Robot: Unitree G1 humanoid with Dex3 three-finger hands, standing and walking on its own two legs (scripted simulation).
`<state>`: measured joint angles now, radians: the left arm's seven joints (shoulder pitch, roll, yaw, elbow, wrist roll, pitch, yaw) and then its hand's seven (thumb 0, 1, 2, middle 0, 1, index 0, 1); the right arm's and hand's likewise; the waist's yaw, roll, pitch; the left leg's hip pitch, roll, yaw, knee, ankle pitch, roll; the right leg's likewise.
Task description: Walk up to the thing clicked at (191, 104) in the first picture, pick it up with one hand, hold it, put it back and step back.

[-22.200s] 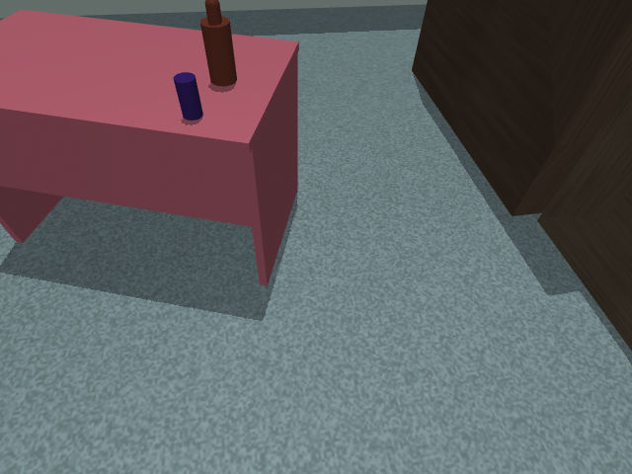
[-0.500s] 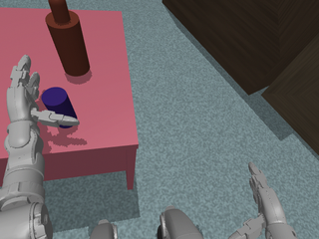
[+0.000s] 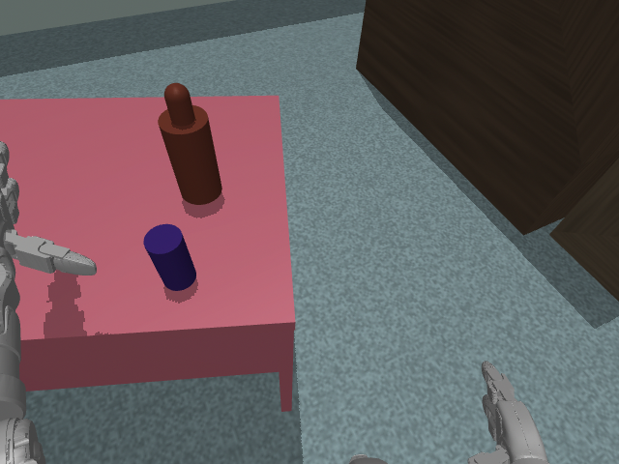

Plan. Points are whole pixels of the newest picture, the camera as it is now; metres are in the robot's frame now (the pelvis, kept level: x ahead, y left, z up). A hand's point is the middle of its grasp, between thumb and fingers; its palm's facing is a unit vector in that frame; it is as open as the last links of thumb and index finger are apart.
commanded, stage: sink last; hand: left
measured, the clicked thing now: (172, 259) +0.42 +0.17 -0.02
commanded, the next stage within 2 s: home in 0.94 s
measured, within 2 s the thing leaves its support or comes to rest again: neither
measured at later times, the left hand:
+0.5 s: hand (49, 409) +0.20 +0.24 +0.06, palm faces +0.30 -0.89 -0.34, open 17.4 cm
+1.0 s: hand out of the picture +0.15 +0.24 +0.07, palm faces +0.34 -0.86 -0.38, open 17.3 cm
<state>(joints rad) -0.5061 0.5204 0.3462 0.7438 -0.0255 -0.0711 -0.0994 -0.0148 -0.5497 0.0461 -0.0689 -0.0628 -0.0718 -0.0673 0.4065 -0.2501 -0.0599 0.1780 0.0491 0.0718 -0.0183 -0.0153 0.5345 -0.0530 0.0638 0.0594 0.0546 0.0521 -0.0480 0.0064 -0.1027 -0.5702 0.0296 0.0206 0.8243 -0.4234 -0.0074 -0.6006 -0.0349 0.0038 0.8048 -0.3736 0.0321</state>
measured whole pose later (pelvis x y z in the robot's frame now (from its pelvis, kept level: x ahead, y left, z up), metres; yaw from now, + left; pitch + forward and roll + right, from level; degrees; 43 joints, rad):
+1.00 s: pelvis -0.02 -0.02 +0.00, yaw +2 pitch +2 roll +1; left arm 0.54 0.30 0.26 -0.20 -0.06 -0.11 0.05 -0.01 -0.49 0.01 -0.06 -0.05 -0.06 -0.05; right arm 0.44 -0.23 -0.13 0.24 0.04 -0.05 -0.07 -0.02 0.53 -0.04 0.06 0.06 0.05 0.05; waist 0.03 0.02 -0.06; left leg -0.45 0.02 -0.01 0.79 -0.38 -0.03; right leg -0.48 -0.05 -0.03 0.81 -0.37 0.01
